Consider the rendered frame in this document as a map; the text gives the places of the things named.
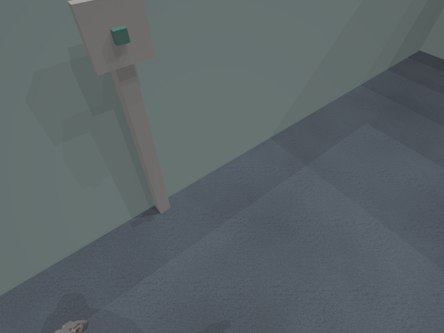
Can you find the button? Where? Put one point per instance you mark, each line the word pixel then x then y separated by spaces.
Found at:
pixel 120 35

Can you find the panel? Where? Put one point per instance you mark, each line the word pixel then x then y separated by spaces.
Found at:
pixel 94 19

